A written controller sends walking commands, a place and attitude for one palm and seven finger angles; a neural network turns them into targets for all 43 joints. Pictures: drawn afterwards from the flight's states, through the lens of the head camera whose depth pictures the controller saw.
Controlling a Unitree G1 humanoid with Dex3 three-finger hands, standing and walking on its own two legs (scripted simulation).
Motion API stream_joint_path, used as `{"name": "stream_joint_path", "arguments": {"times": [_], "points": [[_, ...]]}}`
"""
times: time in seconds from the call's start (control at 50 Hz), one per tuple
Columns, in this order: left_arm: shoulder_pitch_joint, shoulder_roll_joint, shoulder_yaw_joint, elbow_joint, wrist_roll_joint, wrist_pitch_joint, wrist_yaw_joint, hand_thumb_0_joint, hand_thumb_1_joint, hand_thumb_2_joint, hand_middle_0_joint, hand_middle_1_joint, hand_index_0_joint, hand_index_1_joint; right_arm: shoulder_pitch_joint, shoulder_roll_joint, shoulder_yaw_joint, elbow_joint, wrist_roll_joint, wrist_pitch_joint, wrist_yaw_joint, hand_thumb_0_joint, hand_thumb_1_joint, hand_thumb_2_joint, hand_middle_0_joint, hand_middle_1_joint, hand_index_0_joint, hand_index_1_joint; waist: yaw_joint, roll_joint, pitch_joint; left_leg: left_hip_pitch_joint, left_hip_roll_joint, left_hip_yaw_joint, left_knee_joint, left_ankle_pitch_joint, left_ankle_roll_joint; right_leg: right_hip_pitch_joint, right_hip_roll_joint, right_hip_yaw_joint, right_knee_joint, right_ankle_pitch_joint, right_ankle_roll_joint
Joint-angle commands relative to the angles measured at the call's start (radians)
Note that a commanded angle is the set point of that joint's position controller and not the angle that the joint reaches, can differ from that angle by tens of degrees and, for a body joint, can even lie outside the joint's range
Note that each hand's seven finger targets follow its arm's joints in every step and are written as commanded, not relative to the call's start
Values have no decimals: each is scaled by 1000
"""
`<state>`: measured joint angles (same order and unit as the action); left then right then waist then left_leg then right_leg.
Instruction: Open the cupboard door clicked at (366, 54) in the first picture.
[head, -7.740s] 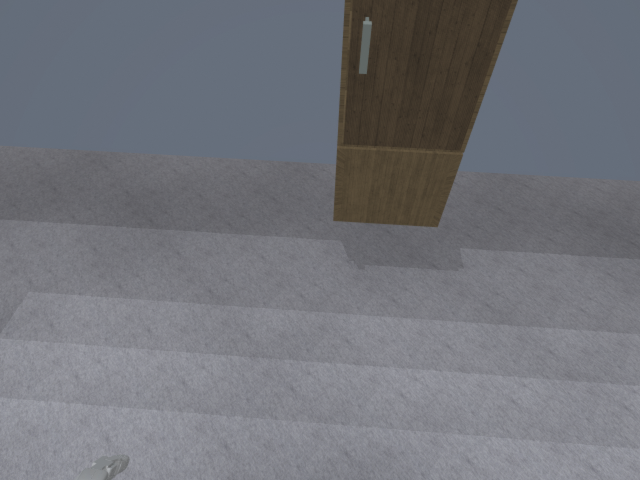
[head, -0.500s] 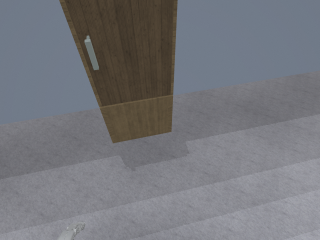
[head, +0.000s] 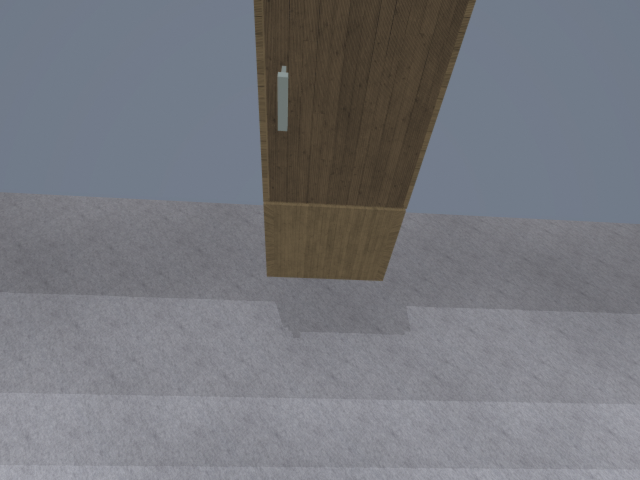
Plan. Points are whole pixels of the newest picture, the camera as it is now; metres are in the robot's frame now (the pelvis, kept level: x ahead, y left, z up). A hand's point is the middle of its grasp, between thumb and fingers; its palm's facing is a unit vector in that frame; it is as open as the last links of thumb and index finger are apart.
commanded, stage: take the last steps up to it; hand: left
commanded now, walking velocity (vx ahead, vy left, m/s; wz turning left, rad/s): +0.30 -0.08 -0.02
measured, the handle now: (283, 98) +0.90 +0.17 +0.01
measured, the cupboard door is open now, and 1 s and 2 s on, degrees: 0 0 0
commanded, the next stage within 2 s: come to a stop and stand still in 1.00 s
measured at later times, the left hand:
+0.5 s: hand (244, 437) +0.21 +0.12 -0.17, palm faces +0.02 -0.98 -0.19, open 7.3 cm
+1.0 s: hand (242, 373) +0.31 +0.15 -0.17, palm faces +0.04 -0.99 -0.15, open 7.4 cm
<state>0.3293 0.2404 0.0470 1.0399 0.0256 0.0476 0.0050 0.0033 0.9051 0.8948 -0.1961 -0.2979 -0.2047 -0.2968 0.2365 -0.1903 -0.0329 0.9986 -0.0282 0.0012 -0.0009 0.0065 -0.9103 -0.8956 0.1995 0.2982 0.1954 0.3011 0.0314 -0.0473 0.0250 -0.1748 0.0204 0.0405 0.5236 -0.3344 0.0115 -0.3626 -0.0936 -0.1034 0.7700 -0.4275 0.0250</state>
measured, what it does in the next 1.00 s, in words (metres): walks ahead: right foot, then left foot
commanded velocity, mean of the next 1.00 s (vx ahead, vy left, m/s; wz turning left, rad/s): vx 0.27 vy -0.06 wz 0.01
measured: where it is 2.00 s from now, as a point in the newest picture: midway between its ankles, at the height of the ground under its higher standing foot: (327, 435)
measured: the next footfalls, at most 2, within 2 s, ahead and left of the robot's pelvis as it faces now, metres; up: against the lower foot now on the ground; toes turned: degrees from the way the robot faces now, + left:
right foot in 0.38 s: +0.21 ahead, -0.16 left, +0.00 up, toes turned -9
left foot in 0.76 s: +0.33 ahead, +0.08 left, +0.00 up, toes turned +10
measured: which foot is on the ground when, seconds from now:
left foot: down 0.00-0.38, up 0.40-0.74, down 0.76-1.00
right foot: up 0.00-0.36, down 0.38-0.78, up 0.80-1.00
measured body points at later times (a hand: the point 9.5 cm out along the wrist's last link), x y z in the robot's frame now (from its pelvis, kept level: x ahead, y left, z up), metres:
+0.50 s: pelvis +0.13 -0.05 -0.01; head +0.14 -0.06 +0.44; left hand +0.21 +0.18 -0.15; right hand +0.06 -0.28 -0.16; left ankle +0.04 +0.08 -0.65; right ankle +0.17 -0.16 -0.73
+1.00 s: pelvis +0.30 -0.03 +0.01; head +0.31 -0.02 +0.46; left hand +0.31 +0.20 -0.15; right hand +0.30 -0.26 -0.14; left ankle +0.29 +0.07 -0.73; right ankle +0.30 -0.17 -0.67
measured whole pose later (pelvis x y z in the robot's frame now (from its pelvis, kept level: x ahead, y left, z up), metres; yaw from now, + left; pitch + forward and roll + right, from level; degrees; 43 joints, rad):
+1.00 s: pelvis +0.30 -0.03 +0.01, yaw +0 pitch +0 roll +0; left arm 0.27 0.18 0.05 1.08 0.03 0.00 -0.02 0.00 0.91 0.90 -0.19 -0.30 -0.20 -0.30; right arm 0.31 -0.15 -0.03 1.06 -0.02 -0.07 -0.02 0.00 -0.94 -0.90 0.20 0.30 0.20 0.30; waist 0.00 -0.03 0.03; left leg -0.17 0.04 0.17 0.39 -0.22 0.03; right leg -0.49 -0.10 -0.07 1.01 -0.30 0.02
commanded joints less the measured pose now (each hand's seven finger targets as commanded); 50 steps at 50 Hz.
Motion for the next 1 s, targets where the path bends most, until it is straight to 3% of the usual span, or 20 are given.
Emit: {"name": "stream_joint_path", "arguments": {"times": [0.0,0.1,0.24,0.28,0.32,0.34,0.36,0.38,0.4,0.44,0.5,0.56,0.64,0.7,0.72,0.76,0.78,0.82,0.88,0.98], "points": [[-113,49,13,-82,6,-48,-27,0,900,900,-200,-300,-200,-300,80,-154,-28,-10,1,-28,-24,0,-900,-900,200,300,200,300,-57,235,154,9,267,-313,-415,-206,128,-284,-9,69,267,78,4],[-101,26,7,-49,0,-52,-31,0,900,900,-200,-300,-200,-300,165,-128,-28,31,11,-55,-32,0,-900,-900,200,300,200,300,-60,178,83,148,246,-181,-360,173,139,-293,-12,51,231,160,30],[-233,-8,6,-77,-7,-62,-36,0,900,900,-200,-300,-200,-300,225,-116,-40,85,-3,-56,-34,0,-900,-900,200,300,200,300,-93,198,128,120,275,-136,-307,306,137,-190,-9,11,-46,141,16],[-204,-14,12,-69,-8,-72,-37,0,900,900,-200,-300,-200,-300,201,-122,-42,90,-7,-54,-35,0,-900,-900,200,300,200,300,-71,203,105,85,275,-129,-256,332,126,-74,13,-4,-140,151,-3],[-44,10,22,-10,-4,-85,-34,0,900,900,-200,-300,-200,-300,184,-119,-40,96,-1,-52,-32,0,-900,-900,200,300,200,300,5,140,31,21,209,-65,-73,389,84,181,69,-55,-265,234,-20],[90,64,35,34,-2,-98,-27,0,900,900,-200,-300,-200,-300,186,-100,-39,97,7,-57,-24,0,-900,-900,200,300,200,300,64,44,-43,-98,159,-19,123,368,50,404,12,26,-306,248,-51],[228,167,63,72,5,-110,-11,0,900,900,-200,-300,-200,-300,202,-25,-23,72,19,-67,-15,0,-900,-900,200,300,200,300,106,-212,-152,-331,39,84,429,39,4,619,-250,367,-387,257,-148],[267,211,64,78,-12,-105,-4,0,900,900,-200,-300,-200,-300,157,-47,-22,34,26,-60,-19,0,-900,-900,200,300,200,300,111,-234,-168,-409,8,13,647,-278,12,569,-366,558,-501,209,-227],[183,190,62,59,-13,-102,-1,0,900,900,-200,-300,-200,-300,93,-50,-30,29,24,-55,-14,0,-900,-900,200,300,200,300,101,-184,-109,-454,54,-45,747,-229,22,444,-352,573,-555,-14,-247],[12,97,40,11,-7,-95,12,0,900,900,-200,-300,-200,-300,45,-42,-39,19,7,-42,-4,0,-900,-900,200,300,200,300,28,-26,33,-455,119,-50,747,-92,16,218,-303,425,-593,-147,-211],[-50,18,14,-7,1,-106,17,0,900,900,-200,-300,-200,-300,121,5,-31,45,-3,-14,4,0,-900,-900,200,300,200,300,-44,-48,48,-318,126,5,581,-11,-19,53,-206,184,-602,49,-157],[-60,47,14,-8,2,-109,14,0,900,900,-200,-300,-200,-300,106,16,-28,22,0,-8,16,0,-900,-900,200,300,200,300,-56,-65,64,-262,118,45,395,39,-34,11,-179,120,-618,51,-167],[-30,77,23,11,3,-111,6,0,900,900,-200,-300,-200,-300,36,-6,-32,-15,3,-28,26,0,-900,-900,200,300,200,300,-38,-60,70,-211,98,70,212,60,-30,62,-185,132,-582,31,-176],[-30,73,26,16,-5,-102,3,0,900,900,-200,-300,-200,-300,98,-29,-33,6,2,-48,20,0,-900,-900,200,300,200,300,-78,7,48,-9,62,112,37,135,-35,24,-140,91,-460,24,-142],[-18,51,20,16,-8,-97,-1,0,900,900,-200,-300,-200,-300,155,-58,-38,29,1,-54,15,0,-900,-900,200,300,200,300,-97,82,24,97,68,85,-26,94,-31,-15,-92,58,-341,34,-117],[-30,-32,5,-39,-13,-94,-13,0,900,900,-200,-300,-200,-300,328,-222,-72,57,-15,-58,-5,0,-900,-900,200,300,200,300,-151,407,8,215,423,-458,-322,-105,130,-267,89,-59,174,-154,-36],[-71,0,8,-46,0,-85,-7,0,900,900,-200,-300,-200,-300,307,-208,-65,64,-11,-52,-17,0,-900,-900,200,300,200,300,-147,349,10,159,448,-503,-367,-177,154,-295,49,47,336,-140,-48],[-83,-3,13,-32,2,-86,-19,0,900,900,-200,-300,-200,-300,174,-135,-43,23,-3,-57,-20,0,-900,-900,200,300,200,300,-92,202,80,33,392,-361,-375,-157,152,-309,-19,83,414,12,-43],[-15,-35,11,4,6,-76,-23,0,900,900,-200,-300,-200,-300,122,-79,-32,24,2,-79,-24,0,-900,-900,200,300,200,300,-40,147,18,24,302,-138,-345,147,119,-213,-33,71,333,122,-13],[-64,-54,5,-11,-1,-62,-18,0,900,900,-200,-300,-200,-300,156,-83,-31,56,6,-77,-27,0,-900,-900,200,300,200,300,-43,158,10,77,277,-30,-305,422,133,-184,-35,40,144,169,12]]}}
